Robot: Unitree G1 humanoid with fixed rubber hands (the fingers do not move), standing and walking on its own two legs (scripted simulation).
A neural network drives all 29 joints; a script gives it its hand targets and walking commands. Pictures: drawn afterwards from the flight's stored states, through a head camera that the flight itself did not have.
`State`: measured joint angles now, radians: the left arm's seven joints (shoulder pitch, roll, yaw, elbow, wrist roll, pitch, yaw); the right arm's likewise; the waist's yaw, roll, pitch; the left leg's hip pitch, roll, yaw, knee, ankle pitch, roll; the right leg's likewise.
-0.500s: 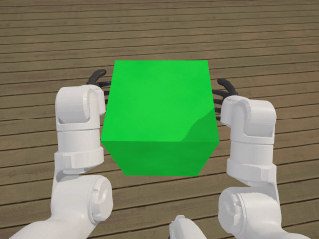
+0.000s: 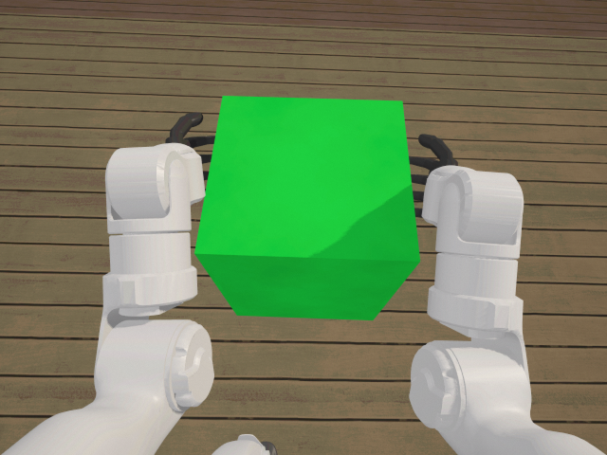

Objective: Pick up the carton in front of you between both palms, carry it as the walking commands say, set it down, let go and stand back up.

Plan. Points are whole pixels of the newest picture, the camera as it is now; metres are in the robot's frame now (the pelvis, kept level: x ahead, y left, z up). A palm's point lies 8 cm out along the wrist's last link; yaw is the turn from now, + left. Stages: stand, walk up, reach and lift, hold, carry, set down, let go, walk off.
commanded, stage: carry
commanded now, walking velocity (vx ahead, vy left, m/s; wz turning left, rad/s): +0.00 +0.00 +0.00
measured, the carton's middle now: (308, 223) +0.41 +0.02 +0.08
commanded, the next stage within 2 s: none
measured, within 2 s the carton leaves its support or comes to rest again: neither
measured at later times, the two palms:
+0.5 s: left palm (223, 90) +0.53 +0.14 +0.20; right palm (443, 115) +0.52 -0.15 +0.19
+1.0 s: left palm (219, 106) +0.52 +0.14 +0.18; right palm (429, 133) +0.51 -0.14 +0.16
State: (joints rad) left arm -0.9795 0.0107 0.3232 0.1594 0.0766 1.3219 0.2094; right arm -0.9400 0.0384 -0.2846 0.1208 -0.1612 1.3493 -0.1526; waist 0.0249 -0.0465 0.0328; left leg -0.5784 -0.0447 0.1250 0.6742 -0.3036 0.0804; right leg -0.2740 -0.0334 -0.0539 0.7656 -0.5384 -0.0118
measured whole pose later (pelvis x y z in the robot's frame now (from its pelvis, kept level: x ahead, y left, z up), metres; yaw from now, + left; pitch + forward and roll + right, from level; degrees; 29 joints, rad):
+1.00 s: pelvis +0.17 +0.00 +0.03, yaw +1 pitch +1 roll +0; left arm -0.78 -0.06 0.26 0.34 0.14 1.20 0.22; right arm -0.75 0.03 -0.19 0.34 -0.12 1.31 -0.19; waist -0.01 0.01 -0.09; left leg -0.16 -0.02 0.07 0.52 -0.53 0.04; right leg -0.20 0.00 -0.08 0.55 -0.52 -0.01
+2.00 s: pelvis +0.49 -0.01 +0.07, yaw +0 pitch +2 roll -3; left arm -1.03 -0.03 0.35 0.30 0.19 1.28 0.20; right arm -1.05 0.01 -0.33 0.32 -0.11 1.42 -0.28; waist 0.01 0.04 0.03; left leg -0.24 0.01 0.01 0.98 -0.49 0.05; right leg -0.54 0.06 -0.15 0.70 -0.33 -0.09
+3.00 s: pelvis +1.02 -0.01 +0.17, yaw +2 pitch +2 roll +1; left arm -1.02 -0.05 0.36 0.16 0.11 1.30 0.30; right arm -0.98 0.05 -0.32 0.15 -0.17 1.39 -0.21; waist 0.05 -0.04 0.07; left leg -0.38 -0.04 0.05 0.54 -0.32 0.03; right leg -0.32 0.01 -0.10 0.56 -0.41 -0.06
